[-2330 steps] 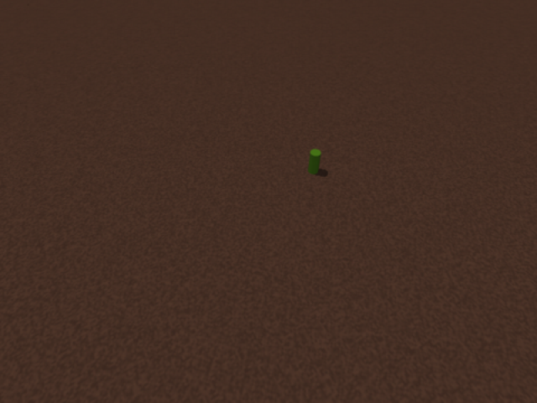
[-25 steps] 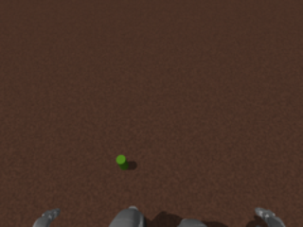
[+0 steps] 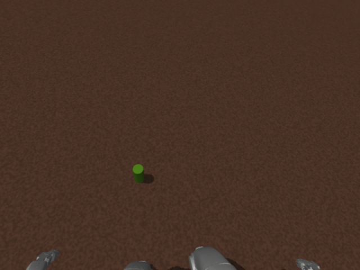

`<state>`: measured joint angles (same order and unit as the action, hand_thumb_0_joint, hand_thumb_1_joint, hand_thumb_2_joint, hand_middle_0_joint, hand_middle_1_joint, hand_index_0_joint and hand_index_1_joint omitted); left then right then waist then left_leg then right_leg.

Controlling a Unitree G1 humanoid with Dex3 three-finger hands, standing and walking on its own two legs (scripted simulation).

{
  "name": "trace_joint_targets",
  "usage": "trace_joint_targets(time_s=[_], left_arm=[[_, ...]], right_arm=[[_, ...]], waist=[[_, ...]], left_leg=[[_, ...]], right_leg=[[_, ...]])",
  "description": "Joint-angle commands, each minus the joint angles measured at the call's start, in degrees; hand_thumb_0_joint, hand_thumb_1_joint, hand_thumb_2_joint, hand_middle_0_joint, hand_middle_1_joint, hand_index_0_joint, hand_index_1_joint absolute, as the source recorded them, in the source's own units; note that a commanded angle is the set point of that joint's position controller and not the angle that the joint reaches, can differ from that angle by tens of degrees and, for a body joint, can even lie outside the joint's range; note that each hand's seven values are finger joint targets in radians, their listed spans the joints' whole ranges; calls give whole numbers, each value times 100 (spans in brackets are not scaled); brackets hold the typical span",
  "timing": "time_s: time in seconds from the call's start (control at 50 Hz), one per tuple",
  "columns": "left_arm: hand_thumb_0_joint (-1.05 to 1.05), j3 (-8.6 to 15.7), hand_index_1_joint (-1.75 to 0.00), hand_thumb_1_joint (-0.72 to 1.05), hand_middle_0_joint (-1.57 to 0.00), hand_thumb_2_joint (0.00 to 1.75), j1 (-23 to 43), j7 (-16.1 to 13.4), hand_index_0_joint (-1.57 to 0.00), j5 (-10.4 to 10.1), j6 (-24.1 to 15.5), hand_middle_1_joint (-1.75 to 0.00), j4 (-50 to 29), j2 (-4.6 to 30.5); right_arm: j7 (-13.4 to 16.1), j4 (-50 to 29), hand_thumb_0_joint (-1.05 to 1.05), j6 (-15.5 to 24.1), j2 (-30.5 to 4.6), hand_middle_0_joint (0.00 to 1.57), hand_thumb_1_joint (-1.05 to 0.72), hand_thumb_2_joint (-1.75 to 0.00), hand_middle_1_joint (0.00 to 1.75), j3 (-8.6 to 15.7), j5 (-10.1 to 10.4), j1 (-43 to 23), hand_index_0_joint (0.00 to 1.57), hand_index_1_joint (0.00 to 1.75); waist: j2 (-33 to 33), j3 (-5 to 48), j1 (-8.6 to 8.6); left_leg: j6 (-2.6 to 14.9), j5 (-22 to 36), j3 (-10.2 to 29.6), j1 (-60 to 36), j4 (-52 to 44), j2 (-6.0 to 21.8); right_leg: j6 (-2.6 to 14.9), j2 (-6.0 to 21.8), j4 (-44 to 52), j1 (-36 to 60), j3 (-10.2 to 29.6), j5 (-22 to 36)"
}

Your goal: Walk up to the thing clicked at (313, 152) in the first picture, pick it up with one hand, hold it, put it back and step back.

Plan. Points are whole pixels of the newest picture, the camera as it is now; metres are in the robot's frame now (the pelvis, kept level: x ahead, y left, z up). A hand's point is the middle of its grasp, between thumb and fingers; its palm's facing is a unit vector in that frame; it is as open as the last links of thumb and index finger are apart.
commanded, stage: step back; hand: left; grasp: from the side
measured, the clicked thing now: (138, 173) +0.61 +0.20 -0.71
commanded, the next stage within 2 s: none
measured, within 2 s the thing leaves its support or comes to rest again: neither
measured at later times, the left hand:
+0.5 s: hand out of the picture -0.06 +0.21 -0.13, palm faces -0.01 -0.89 -0.45, open 7.4 cm
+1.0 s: hand out of the picture -0.27 +0.19 -0.17, palm faces -0.02 -0.92 -0.40, open 7.4 cm
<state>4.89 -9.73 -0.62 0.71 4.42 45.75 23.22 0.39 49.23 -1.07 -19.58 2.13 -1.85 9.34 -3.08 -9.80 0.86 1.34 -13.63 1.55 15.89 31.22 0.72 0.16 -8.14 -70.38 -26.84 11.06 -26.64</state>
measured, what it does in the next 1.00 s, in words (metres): walks backwards: right foot, then left foot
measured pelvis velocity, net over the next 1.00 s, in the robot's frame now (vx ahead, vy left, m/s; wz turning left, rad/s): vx -0.34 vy -0.09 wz -0.04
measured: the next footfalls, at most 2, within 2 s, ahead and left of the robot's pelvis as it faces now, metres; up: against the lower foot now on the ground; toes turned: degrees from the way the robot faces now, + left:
right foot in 0.24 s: -0.09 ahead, -0.16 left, +0.00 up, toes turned +0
left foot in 0.64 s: -0.21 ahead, +0.06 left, +0.00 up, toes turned +2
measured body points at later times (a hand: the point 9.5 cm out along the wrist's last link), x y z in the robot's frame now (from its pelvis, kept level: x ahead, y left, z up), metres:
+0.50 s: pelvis -0.17 -0.06 -0.01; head -0.11 -0.08 +0.44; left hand -0.06 +0.26 -0.10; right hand -0.10 -0.38 -0.14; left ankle -0.20 +0.09 -0.66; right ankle -0.13 -0.16 -0.74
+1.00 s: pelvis -0.34 -0.09 -0.02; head -0.29 -0.08 +0.42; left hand -0.27 +0.24 -0.14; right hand -0.18 -0.40 -0.12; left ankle -0.25 +0.05 -0.74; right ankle -0.39 -0.22 -0.74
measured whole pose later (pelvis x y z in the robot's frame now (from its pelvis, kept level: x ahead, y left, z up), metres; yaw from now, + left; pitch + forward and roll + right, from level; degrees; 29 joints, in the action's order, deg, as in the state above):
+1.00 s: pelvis -0.34 -0.09 -0.02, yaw -2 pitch -2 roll -1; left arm 4.2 -12.3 -0.5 1.2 1.6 51.0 22.6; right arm 0.0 45.8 -1.8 -23.1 2.9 -2.0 4.1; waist 0.2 -9.0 2.1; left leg -0.2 -13.2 -1.1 24.8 40.0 4.7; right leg -0.7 -1.1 -37.4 -11.0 3.1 -25.4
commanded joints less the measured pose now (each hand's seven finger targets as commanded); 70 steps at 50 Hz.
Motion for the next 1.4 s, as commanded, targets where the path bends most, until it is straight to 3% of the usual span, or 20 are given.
trace_joint_targets(time_s=[0.0,0.08,0.2,0.24,0.26,0.28,0.36,0.48,0.56,0.62,0.66,0.74,0.96,1.0,1.02,1.08,1.14,1.28,1.34,1.38], left_arm=[[0,327,-30,90,-20,90,-227,-48,-20,58,-172,-30,-438,918],[0,295,-30,90,-20,90,-200,-33,-20,46,-180,-30,-431,901],[0,366,-30,90,-20,90,-1334,86,-20,77,-231,-30,164,866],[0,523,-30,90,-20,90,-1179,82,-20,247,-284,-30,42,1488],[0,616,-30,90,-20,90,-532,89,-20,221,-250,-30,-314,2033],[0,617,-30,90,-20,90,-26,49,-20,242,-257,-30,-497,2177],[0,417,-30,90,-20,90,773,-14,-20,195,-310,-30,-618,1136],[0,388,-30,90,-20,90,-315,-131,-20,204,-273,-30,-573,982],[0,350,-30,90,-20,90,39,-145,-20,115,-195,-30,-736,1105],[0,195,-30,90,-20,90,68,-65,-20,32,-100,-30,-860,841],[0,304,-30,90,-20,90,526,-152,-20,64,-88,-30,-892,1005],[0,306,-30,90,-20,90,-77,-67,-20,-31,-52,-30,-422,967],[0,216,-30,90,-20,90,-937,-43,-20,102,-559,-30,475,855],[0,400,-30,90,-20,90,-784,-70,-20,229,-626,-30,411,1639],[0,461,-30,90,-20,90,-324,-85,-20,252,-605,-30,183,2106],[0,263,-30,90,-20,90,536,-112,-20,206,-669,-30,69,1409],[0,293,-30,90,-20,90,-22,-74,-20,196,-710,-30,229,1341],[0,187,-30,90,-20,90,-276,8,-20,109,-590,-30,267,1191],[0,183,-30,90,-20,90,201,-30,-20,53,-600,-30,174,1113],[0,199,-30,90,-20,90,207,14,-20,39,-633,-30,220,1292]], right_arm=[[182,-570,0,189,-1501,20,-90,-90,30,466,61,169,20,30],[189,-714,0,145,-1668,20,-90,-90,30,528,30,162,20,30],[140,-892,0,-43,-1905,20,-90,-90,30,567,51,-438,20,30],[139,-965,0,-89,-1329,20,-90,-90,30,416,160,-423,20,30],[244,-998,0,-91,-1327,20,-90,-90,30,448,158,-526,20,30],[284,-878,0,-94,-1634,20,-90,-90,30,564,106,-489,20,30],[216,-378,0,-42,-1290,20,-90,-90,30,370,188,418,20,30],[219,-546,0,86,-1199,20,-90,-90,30,278,94,154,20,30],[178,-351,0,120,-1233,20,-90,-90,30,349,66,797,20,30],[169,-283,0,117,-1682,20,-90,-90,30,514,-57,920,20,30],[125,-549,0,76,-2539,20,-90,-90,30,655,-77,400,20,30],[228,-660,0,125,-1631,20,-90,-90,30,409,-83,-410,20,30],[26,-486,0,-142,-1679,20,-90,-90,30,454,21,-141,20,30],[12,-676,0,-123,-995,20,-90,-90,30,237,79,-145,20,30],[103,-724,0,-115,-1313,20,-90,-90,30,377,62,-655,20,30],[26,-263,0,-68,-1484,20,-90,-90,30,429,153,-330,20,30],[8,-168,0,6,-1293,20,-90,-90,30,348,89,-157,20,30],[-72,163,0,337,-1228,20,-90,-90,30,454,-22,316,20,30],[-59,208,0,369,-2246,20,-90,-90,30,687,-25,691,20,30],[-76,168,0,344,-1956,20,-90,-90,30,626,-38,422,20,30]], waist=[[1119,1185,-157],[1247,1282,-313],[1420,1587,175],[-546,1029,201],[-1245,680,287],[-1469,289,261],[-750,457,-353],[-815,1075,325],[-791,1611,47],[584,1632,-24],[1706,1200,-353],[810,826,249],[1253,1569,52],[-797,1057,43],[-821,802,371],[-145,154,-169],[-514,431,70],[-421,1057,8],[1078,939,-328],[761,395,-154]], left_leg=[[1068,2675,1142,-1572,-541,1197],[1391,2514,1178,-1407,-452,1508],[784,786,891,152,-62,1159],[62,-1318,510,1900,1482,-249],[-196,-2108,517,1620,2768,-764],[-201,-2102,795,1180,3680,-497],[-156,-1055,793,1322,4088,-898],[-333,-1795,356,1631,2312,-520],[-86,-1024,-21,444,163,-189],[347,1055,1331,-871,-930,767],[1785,1786,3149,261,-1187,2477],[1106,2241,1103,203,-767,1315],[777,174,473,-241,557,843],[70,-1736,319,1953,1723,-294],[-142,-2048,993,1262,2316,-191],[-145,-1122,901,986,2966,-358],[-230,-1057,600,888,2395,-319],[-69,-338,-59,-729,-1185,-325],[1418,-1385,3367,-1138,-1590,1909],[1388,-1639,2628,-425,-1653,1648]], right_leg=[[-226,140,159,-527,15,14],[-296,486,1281,0,-247,-363],[113,751,4387,2067,-1065,998],[540,1930,5087,1960,1241,484],[1370,2918,5537,437,2030,321],[1747,3315,5973,-653,2652,-224],[759,1725,4915,478,-120,1794],[1235,2181,4300,2654,181,3444],[1045,2227,3631,2624,84,3954],[375,1443,2638,739,-435,1960],[26,482,549,101,-323,-1312],[115,171,-556,-120,66,-128],[70,600,5119,1931,-1182,887],[545,2157,5232,2096,1711,183],[1438,3117,5483,536,2479,-80],[1059,2244,5069,320,637,973],[874,1885,4980,762,304,384],[675,1829,3711,1467,-237,1619],[130,953,1593,-503,-968,-789],[197,1121,1574,-235,-713,-689]])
